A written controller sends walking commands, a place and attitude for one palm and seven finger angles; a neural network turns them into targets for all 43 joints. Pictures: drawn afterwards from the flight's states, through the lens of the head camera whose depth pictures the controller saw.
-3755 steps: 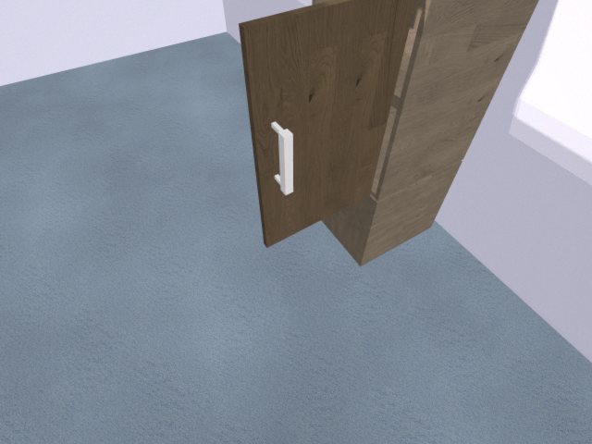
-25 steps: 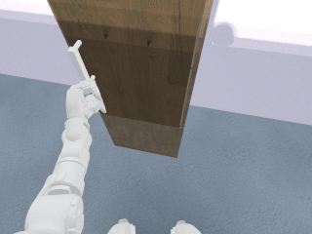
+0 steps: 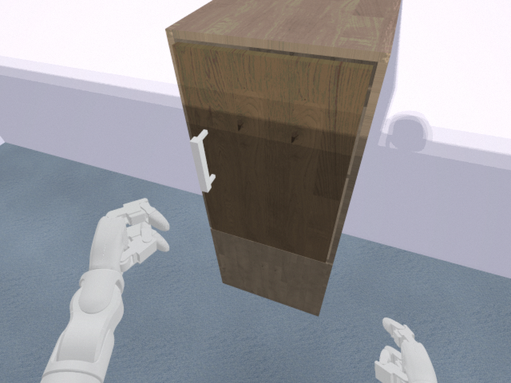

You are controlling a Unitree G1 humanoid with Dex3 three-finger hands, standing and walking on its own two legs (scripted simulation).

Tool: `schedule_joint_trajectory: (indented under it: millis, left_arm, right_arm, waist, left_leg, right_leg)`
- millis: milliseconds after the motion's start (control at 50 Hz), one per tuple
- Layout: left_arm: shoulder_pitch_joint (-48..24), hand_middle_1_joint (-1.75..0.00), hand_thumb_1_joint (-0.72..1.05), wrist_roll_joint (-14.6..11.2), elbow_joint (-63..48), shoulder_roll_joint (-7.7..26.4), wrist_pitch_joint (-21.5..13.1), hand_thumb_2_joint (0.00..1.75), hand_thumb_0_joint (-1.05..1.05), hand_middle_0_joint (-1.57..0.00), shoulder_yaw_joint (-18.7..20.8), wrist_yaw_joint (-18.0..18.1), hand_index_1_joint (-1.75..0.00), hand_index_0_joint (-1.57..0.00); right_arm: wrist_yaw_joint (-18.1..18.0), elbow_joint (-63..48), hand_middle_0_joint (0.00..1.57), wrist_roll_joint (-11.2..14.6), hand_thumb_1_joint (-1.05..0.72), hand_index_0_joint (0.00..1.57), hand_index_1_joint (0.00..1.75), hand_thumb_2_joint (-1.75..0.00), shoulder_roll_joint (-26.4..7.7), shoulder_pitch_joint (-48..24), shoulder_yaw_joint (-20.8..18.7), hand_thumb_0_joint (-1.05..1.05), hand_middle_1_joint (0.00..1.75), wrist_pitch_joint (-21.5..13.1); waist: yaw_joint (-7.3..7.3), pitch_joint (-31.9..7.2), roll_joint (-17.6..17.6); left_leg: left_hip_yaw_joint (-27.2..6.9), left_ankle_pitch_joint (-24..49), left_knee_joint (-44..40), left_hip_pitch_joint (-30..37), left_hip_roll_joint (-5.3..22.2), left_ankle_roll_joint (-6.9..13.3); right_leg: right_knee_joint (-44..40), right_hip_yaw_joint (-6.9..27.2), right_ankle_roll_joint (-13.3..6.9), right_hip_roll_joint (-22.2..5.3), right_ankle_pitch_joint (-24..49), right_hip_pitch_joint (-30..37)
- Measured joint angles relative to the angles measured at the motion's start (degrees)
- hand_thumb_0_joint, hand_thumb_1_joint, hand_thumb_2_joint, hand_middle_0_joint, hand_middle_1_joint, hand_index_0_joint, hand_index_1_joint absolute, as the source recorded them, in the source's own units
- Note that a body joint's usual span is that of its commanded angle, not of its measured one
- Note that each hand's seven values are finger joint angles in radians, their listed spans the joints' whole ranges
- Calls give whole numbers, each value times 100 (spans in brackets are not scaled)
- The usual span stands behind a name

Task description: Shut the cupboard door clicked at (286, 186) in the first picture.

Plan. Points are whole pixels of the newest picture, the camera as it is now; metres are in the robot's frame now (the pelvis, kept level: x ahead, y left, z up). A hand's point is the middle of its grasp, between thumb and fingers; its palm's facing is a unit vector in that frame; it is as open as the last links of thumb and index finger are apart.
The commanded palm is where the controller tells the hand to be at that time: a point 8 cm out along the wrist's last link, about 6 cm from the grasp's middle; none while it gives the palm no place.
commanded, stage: draw the hand back to the body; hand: left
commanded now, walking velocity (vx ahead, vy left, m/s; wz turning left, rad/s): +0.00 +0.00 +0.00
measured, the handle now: (205, 161) +0.62 +0.18 -0.02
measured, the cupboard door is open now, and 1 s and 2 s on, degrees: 0 0 0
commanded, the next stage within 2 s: step back with the hand held close in 0.84 s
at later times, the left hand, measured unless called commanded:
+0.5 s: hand (31, 273) +0.20 +0.27 +0.17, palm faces +0.46 -0.78 -0.42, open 6.4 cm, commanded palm +0.16 +0.31 +0.18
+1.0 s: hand (41, 275) +0.20 +0.26 +0.17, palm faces +0.46 -0.80 -0.40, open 7.4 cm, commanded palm +0.15 +0.30 +0.18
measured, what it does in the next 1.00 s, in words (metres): stands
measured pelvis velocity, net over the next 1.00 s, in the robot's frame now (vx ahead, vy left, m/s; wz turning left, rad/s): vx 0.01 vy -0.01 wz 0.01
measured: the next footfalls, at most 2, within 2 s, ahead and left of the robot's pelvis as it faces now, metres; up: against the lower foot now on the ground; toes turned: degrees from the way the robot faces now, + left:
none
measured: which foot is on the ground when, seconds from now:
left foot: down 0.00-1.00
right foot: down 0.00-1.00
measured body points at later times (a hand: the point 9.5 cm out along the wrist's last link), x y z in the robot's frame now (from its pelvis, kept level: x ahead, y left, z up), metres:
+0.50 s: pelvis +0.02 +0.00 +0.01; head -0.01 -0.03 +0.46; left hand +0.17 +0.31 +0.19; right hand +0.21 -0.21 -0.08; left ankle +0.02 +0.11 -0.73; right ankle -0.03 -0.10 -0.73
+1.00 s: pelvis +0.01 -0.01 +0.01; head -0.01 -0.04 +0.46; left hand +0.17 +0.30 +0.19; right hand +0.21 -0.22 -0.08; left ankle +0.02 +0.11 -0.73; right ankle -0.03 -0.10 -0.73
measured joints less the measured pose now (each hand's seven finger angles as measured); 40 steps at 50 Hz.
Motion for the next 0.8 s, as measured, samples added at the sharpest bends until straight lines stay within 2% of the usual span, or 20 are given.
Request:
schedule_joint_trajectory:
  millis: [220, 360, 520, 660, 800]
  left_arm:
    - [1333, -91, 89, 27, -1647, 186, 288, 90, 2, -76, 503, 108, -92, -77]
    - [2028, -71, 89, 13, -2402, 363, 326, 90, 2, -57, 1006, 167, -71, -58]
    - [2772, -47, 89, -43, -3063, 583, 205, 90, 2, -36, 1640, 226, -47, -37]
    - [2594, -35, 89, -13, -2886, 396, 232, 90, 2, -25, 1549, 274, -35, -26]
    - [2621, -31, 89, -14, -2989, 407, 219, 90, 2, -22, 1439, 252, -31, -22]
  right_arm:
    - [92, 63, 20, -136, -91, 20, 30, -90, 143, -49, 180, 1, 30, -246]
    - [110, 251, 20, -194, -91, 20, 30, -90, 118, 79, 133, 1, 30, -370]
    - [112, 382, 20, -199, -91, 20, 30, -90, 46, 183, -12, 1, 30, -514]
    - [47, 442, 20, -198, -91, 20, 30, -90, -33, 151, -69, 1, 30, -581]
    - [25, 430, 20, -213, -91, 20, 30, -90, 45, 109, -41, 1, 30, -689]
  waist:
    - [212, 154, 54]
    - [288, 179, 100]
    - [325, 113, 149]
    - [374, 162, 144]
    - [304, 139, 82]
  left_leg:
    - [-24, 223, -699, 780, -74, 27]
    - [-54, 221, -778, 905, -89, 28]
    - [-70, 155, -706, 906, -70, 15]
    - [-117, 190, -694, 885, -90, 10]
    - [-95, 179, -690, 928, -39, -29]
  right_leg:
    - [-780, -20, 43, -54, 259, 828]
    - [-905, -49, 49, -64, 270, 984]
    - [-884, -64, 40, -44, 226, 1013]
    - [-806, -114, 29, -60, 204, 979]
    - [-805, -87, -9, -12, 210, 1008]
